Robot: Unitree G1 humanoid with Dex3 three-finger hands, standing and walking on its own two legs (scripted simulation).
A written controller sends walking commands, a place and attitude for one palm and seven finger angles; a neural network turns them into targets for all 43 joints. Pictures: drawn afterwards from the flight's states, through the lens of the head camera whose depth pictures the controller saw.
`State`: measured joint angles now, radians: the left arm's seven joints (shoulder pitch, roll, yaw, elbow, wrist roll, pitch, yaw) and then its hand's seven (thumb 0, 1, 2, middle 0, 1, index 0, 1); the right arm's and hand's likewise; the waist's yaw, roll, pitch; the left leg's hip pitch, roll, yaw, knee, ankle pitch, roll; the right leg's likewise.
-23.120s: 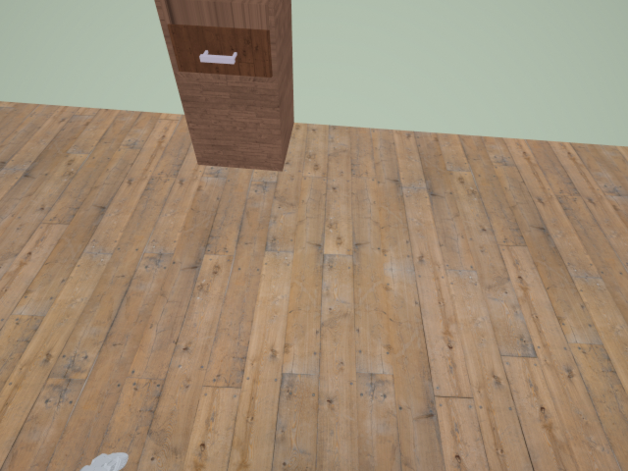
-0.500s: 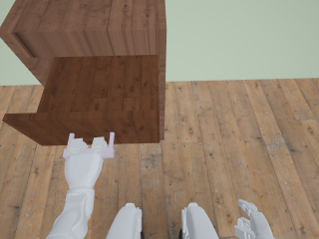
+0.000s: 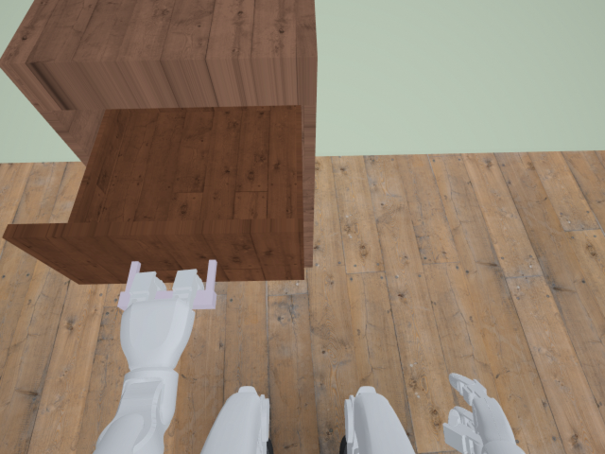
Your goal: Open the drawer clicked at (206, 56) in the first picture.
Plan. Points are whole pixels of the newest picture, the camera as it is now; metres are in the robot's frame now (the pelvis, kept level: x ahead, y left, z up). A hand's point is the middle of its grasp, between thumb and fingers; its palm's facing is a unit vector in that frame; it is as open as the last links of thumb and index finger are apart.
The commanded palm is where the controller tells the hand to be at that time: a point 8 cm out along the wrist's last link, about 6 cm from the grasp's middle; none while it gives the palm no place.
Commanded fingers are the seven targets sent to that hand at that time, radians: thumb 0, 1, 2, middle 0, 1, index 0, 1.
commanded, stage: pull the drawer open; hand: left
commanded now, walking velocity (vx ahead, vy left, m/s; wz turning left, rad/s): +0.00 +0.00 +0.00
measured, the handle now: (170, 284) +0.35 +0.21 -0.06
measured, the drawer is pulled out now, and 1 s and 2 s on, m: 0.22 0.24 0.25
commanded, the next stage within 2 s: none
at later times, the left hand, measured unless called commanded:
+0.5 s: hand (173, 337) +0.28 +0.20 -0.08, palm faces -0.04 -0.05 -1.00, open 6.0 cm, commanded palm +0.23 +0.21 -0.03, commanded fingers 0.00 0.90 0.90 -0.40 -1.35 -0.40 -1.35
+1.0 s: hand (172, 344) +0.27 +0.20 -0.08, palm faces -0.04 -0.06 -1.00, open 6.0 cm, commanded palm +0.22 +0.21 -0.03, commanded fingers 0.00 0.90 0.90 -0.40 -1.35 -0.40 -1.35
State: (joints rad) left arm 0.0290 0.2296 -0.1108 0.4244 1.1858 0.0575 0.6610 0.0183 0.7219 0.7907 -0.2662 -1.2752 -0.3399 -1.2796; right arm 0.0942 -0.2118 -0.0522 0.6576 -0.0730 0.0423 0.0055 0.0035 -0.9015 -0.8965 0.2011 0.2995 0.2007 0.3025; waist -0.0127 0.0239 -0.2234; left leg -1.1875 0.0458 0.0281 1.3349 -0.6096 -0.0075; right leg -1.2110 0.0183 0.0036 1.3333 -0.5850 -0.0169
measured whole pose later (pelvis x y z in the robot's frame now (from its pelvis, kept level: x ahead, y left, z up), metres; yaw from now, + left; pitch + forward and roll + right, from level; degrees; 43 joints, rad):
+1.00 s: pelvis +0.00 +0.00 +0.00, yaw +0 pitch +26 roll +1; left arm 0.10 0.23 -0.10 0.36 1.19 0.03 0.67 0.02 0.72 0.79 -0.26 -1.29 -0.34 -1.27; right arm 0.08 -0.21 -0.05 0.65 -0.07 0.04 0.00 0.00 -0.90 -0.90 0.20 0.30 0.20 0.30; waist -0.01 0.02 -0.22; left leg -1.19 0.05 0.03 1.35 -0.62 -0.01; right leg -1.22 0.02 0.01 1.36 -0.59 -0.02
